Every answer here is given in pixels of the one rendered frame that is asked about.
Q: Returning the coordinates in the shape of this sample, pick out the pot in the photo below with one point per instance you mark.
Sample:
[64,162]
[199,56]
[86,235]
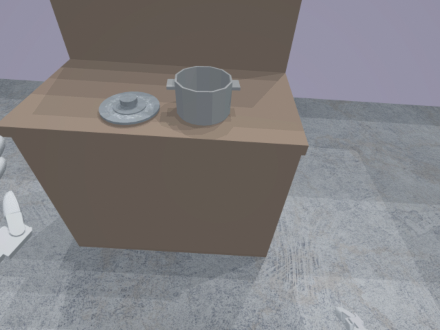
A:
[203,94]

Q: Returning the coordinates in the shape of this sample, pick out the left robot hand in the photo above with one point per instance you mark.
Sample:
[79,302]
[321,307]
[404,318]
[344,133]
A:
[13,237]

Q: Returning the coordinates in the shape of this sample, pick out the right robot hand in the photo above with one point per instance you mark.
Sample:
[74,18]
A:
[351,321]

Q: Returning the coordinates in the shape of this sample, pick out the lid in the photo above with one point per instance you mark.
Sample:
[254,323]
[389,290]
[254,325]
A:
[112,111]

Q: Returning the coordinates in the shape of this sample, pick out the table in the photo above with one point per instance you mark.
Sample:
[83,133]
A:
[165,184]

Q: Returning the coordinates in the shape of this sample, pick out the knob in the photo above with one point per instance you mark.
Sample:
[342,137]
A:
[128,100]

